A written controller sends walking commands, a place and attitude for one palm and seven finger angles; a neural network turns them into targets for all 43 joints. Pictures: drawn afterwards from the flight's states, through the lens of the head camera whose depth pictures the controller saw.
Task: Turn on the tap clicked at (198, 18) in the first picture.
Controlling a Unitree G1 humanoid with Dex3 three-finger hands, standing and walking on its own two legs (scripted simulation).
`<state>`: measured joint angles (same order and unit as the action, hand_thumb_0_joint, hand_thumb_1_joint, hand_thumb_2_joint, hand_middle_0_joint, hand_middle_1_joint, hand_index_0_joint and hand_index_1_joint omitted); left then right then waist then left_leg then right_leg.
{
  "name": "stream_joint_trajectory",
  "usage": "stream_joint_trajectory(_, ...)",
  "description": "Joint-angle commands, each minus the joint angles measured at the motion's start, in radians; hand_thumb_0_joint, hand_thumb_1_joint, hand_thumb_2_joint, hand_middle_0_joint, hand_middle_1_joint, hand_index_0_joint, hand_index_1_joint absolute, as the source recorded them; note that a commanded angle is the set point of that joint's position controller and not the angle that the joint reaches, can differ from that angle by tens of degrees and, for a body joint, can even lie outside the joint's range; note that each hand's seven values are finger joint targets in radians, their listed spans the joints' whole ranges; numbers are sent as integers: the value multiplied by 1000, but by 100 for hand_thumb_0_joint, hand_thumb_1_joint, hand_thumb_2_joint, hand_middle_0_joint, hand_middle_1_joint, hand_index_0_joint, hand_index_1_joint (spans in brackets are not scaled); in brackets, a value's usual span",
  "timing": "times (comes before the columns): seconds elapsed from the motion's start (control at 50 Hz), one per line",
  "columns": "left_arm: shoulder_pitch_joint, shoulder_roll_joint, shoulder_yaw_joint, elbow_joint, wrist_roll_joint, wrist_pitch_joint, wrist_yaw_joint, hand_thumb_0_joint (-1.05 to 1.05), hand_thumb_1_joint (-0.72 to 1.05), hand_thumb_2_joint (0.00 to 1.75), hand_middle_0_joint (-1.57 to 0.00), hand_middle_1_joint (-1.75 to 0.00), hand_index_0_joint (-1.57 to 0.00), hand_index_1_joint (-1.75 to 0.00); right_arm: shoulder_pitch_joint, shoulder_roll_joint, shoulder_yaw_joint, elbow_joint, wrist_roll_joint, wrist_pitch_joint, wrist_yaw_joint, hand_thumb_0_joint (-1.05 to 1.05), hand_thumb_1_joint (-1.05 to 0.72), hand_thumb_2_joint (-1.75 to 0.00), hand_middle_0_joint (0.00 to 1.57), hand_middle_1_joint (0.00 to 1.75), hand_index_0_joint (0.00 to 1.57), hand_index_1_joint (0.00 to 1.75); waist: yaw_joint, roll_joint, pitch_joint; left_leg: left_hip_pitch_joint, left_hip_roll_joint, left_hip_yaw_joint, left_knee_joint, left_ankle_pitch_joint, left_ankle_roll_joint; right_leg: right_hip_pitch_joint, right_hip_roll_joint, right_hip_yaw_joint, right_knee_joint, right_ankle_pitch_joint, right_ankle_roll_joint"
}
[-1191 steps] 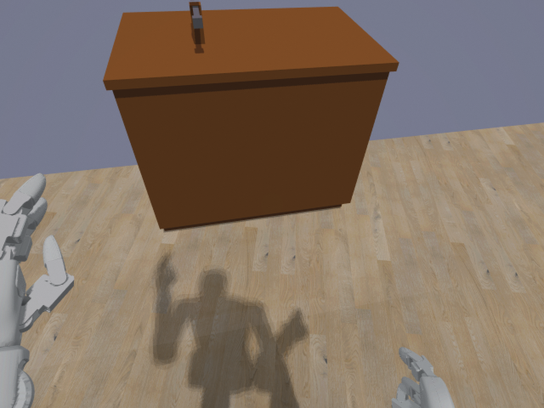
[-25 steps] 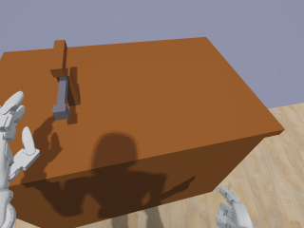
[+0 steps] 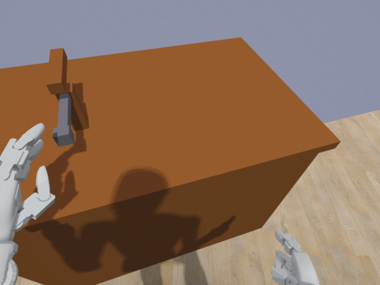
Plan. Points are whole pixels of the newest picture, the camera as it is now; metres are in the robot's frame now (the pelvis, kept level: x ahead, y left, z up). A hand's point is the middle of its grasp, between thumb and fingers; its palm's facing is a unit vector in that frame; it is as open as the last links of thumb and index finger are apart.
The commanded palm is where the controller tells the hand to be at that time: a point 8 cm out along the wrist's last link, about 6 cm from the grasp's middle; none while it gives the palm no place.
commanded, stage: come to a stop and stand still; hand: left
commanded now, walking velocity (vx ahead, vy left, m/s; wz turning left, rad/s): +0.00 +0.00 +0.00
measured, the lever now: (63, 136) +0.35 +0.27 +0.14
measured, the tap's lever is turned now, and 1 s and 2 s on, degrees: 0 0 0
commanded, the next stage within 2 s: look again from close up in 0.98 s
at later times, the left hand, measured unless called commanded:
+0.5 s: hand (30, 194) +0.22 +0.26 +0.15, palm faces +0.37 -0.85 -0.39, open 7.4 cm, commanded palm +0.16 +0.29 +0.18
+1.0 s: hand (28, 178) +0.24 +0.27 +0.16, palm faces +0.39 -0.84 -0.37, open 7.4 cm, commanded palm +0.18 +0.30 +0.18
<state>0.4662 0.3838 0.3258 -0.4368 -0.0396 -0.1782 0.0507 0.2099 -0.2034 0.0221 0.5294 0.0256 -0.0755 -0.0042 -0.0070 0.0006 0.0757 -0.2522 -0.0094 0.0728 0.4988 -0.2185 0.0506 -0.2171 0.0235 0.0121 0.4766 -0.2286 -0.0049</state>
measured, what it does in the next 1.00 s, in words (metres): stands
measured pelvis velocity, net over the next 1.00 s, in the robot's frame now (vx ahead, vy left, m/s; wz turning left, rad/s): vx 0.02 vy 0.02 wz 0.02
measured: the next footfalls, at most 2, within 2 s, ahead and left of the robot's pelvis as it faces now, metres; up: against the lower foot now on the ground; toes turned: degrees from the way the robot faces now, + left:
none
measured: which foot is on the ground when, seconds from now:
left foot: down 0.00-1.00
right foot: down 0.00-1.00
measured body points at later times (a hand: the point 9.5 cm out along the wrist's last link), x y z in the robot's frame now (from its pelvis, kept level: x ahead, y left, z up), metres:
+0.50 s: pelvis +0.00 +0.01 +0.00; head +0.02 +0.03 +0.45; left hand +0.19 +0.30 +0.17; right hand +0.19 -0.20 -0.07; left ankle +0.03 +0.08 -0.74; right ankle +0.02 -0.12 -0.74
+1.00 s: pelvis +0.02 +0.02 +0.00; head +0.05 +0.04 +0.45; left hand +0.21 +0.31 +0.18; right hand +0.22 -0.20 -0.06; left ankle +0.03 +0.08 -0.74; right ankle +0.02 -0.12 -0.74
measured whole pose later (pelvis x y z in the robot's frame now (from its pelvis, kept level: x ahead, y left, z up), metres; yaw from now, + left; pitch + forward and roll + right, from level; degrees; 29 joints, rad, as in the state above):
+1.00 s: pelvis +0.02 +0.02 +0.00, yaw +1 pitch -1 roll -1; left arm 0.42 0.38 0.36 -0.50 -0.04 -0.20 0.10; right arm 0.18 -0.19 0.03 0.55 0.01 -0.11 -0.02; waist 0.02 -0.04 0.08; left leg -0.23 -0.03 0.06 0.46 -0.23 0.07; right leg -0.17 0.00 0.00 0.41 -0.23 0.02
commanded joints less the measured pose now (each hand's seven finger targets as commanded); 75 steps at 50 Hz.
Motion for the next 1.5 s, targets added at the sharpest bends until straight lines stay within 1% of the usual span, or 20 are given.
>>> stream_joint_trajectory(0.0, -210, 208, 195, -245, -11, -91, 53, 0, 90, 90, -20, -30, -20, -30, -112, -112, -42, -154, 2, -79, -29, 0, -90, -90, 20, 30, 20, 30, 30, 110, -152, 30, 86, -118, -122, -143, -9, 19, -89, 87, -123, -33, -37)
stream_joint_trajectory(0.1, -201, 134, 103, -230, 0, -90, 51, 0, 90, 90, -20, -30, -20, -30, -102, -124, -46, -125, -3, -112, -23, 0, -90, -90, 20, 30, 20, 30, 29, 55, -157, 96, 81, -119, -98, -73, -14, -14, -92, 91, -143, 13, -35)
stream_joint_trajectory(0.12, -1102, 924, 675, -487, 137, -198, 54, 0, 90, 90, -20, -30, -20, -30, 2, -152, -60, -84, -73, -152, -21, 0, -90, -90, 20, 30, 20, 30, 67, -86, -74, -36, 93, -108, -1, 61, -16, -88, -109, 117, -206, 206, -13)
stream_joint_trajectory(0.14, -477, 255, 237, 134, 35, -147, 18, 0, 90, 90, -20, -30, -20, -30, -87, -44, -11, -30, -30, -150, -23, 0, -90, -90, 20, 30, 20, 30, 29, -78, -214, 92, 33, -132, -38, 118, -18, -61, -140, 133, -109, 150, -72)
stream_joint_trajectory(0.16, -233, 16, 68, 95, -20, -108, 16, 0, 90, 90, -20, -30, -20, -30, -73, -104, -74, -101, 9, -151, -11, 0, -90, -90, 20, 30, 20, 30, 43, 185, -262, 220, 68, -94, -94, 212, -40, -21, -89, 90, -20, 164, -70)
stream_joint_trajectory(0.18, -254, 63, 63, -42, -7, -110, 17, 0, 90, 90, -20, -30, -20, -30, -53, -122, -79, -114, 6, -148, -3, 0, -90, -90, 20, 30, 20, 30, 36, 270, -278, 178, 119, -108, -103, 220, -30, -3, -75, 61, 22, 115, -47)
stream_joint_trajectory(0.2, -219, 90, 79, -106, -2, -112, 22, 0, 90, 90, -20, -30, -20, -30, -63, -123, -76, -117, 3, -143, 8, 0, -90, -90, 20, 30, 20, 30, 42, 281, -240, 121, 138, -133, -123, 201, -24, 11, -64, 36, 35, 60, -34)
stream_joint_trajectory(0.24, -135, 98, 81, -141, 2, -103, 32, 0, 90, 90, -20, -30, -20, -30, -92, -123, -63, -133, 4, -130, 17, 0, -90, -90, 20, 30, 20, 30, 49, 135, -161, -28, 135, -129, -154, 11, -13, 66, -63, 34, -7, 40, -22)
stream_joint_trajectory(0.28, -81, 132, 127, -147, 1, -96, 46, 0, 90, 90, -20, -30, -20, -30, -103, -125, -58, -141, 4, -118, 11, 0, -90, -90, 20, 30, 20, 30, 46, -23, -145, -42, 119, -125, -151, -69, -19, 61, -62, 20, -58, 34, -16)
stream_joint_trajectory(0.32, -102, 170, 174, -158, -5, -102, 52, 0, 90, 90, -20, -30, -20, -30, -115, -122, -56, -146, -1, -113, -8, 0, -90, -90, 20, 30, 20, 30, 40, -108, -127, -18, 92, -111, -129, -121, -24, 6, -73, 62, -124, -28, -20)
stream_joint_trajectory(0.36, -162, 225, 224, -214, -6, -111, 58, 0, 90, 90, -20, -30, -20, -30, -136, -121, -48, -146, -7, -110, -24, 0, -90, -90, 20, 30, 20, 30, 34, -36, -110, 19, 84, -110, -141, -123, -25, -43, -72, 71, -140, -69, -25)
stream_joint_trajectory(0.42, -210, 172, 176, -199, -3, -121, 55, 0, 90, 90, -20, -30, -20, -30, -121, -115, -43, -138, -12, -118, -37, 0, -90, -90, 20, 30, 20, 30, 32, 73, -123, 21, 97, -125, -172, -178, -11, -15, -62, 65, -128, -59, -23)
stream_joint_trajectory(0.46, -246, 180, 170, -243, 2, -123, 59, 0, 90, 90, -20, -30, -20, -30, -130, -112, -39, -136, -13, -128, -39, 0, -90, -90, 20, 30, 20, 30, 33, 94, -148, 53, 92, -117, -162, -134, -11, 5, -61, 57, -122, -5, -22)
stream_joint_trajectory(0.48, -246, 143, 137, -224, 4, -123, 58, 0, 90, 90, -20, -30, -20, -30, -117, -119, -43, -126, -17, -132, -40, 0, -90, -90, 20, 30, 20, 30, 31, 99, -160, 54, 94, -125, -164, -117, -12, 21, -60, 48, -115, 16, -22)
stream_joint_trajectory(0.64, -156, 116, 107, -218, 7, -100, 67, 0, 90, 90, -20, -30, -20, -30, -103, -119, -52, -115, -12, -124, -26, 0, -90, -90, 20, 30, 20, 30, 32, 48, -178, 93, 90, -118, -126, 115, -31, 59, -66, 31, -112, 173, -18)
stream_joint_trajectory(0.86, -108, 161, 157, -296, -4, -93, 70, 0, 90, 90, -20, -30, -20, -30, -113, -118, -53, -131, -5, -97, -29, 0, -90, -90, 20, 30, 20, 30, 30, 98, -215, 139, 96, -119, -110, 302, -56, 81, -58, -5, -76, 234, -16)
stream_joint_trajectory(0.98, -106, 121, 117, -258, -6, -82, 69, 0, 90, 90, -20, -30, -20, -30, -101, -123, -55, -124, -8, -86, -30, 0, -90, -90, 20, 30, 20, 30, 26, 69, -199, 122, 103, -126, -130, 233, -57, 76, -56, -9, -85, 190, -13)
stream_joint_trajectory(1.14, -122, 137, 125, -245, -3, -78, 76, 0, 90, 90, -20, -30, -20, -30, -108, -120, -57, -127, -7, -83, -37, 0, -90, -90, 20, 30, 20, 30, 28, 58, -168, 78, 96, -128, -151, 72, -38, 93, -74, 24, -124, 169, -18)
stream_joint_trajectory(1.36, -97, 165, 152, -266, -6, -73, 82, 0, 90, 90, -20, -30, -20, -30, -128, -120, -56, -126, -2, -77, -42, 0, -90, -90, 20, 30, 20, 30, 29, 68, -184, 104, 84, -124, -128, 140, -33, 92, -82, 33, -130, 219, -21)
stream_joint_trajectory(1.48, -82, 130, 119, -247, -13, -71, 79, 0, 90, 90, -20, -30, -20, -30, -110, -129, -59, -120, -6, -66, -42, 0, -90, -90, 20, 30, 20, 30, 24, 63, -182, 100, 86, -128, -134, 159, -31, 95, -78, 23, -128, 218, -19)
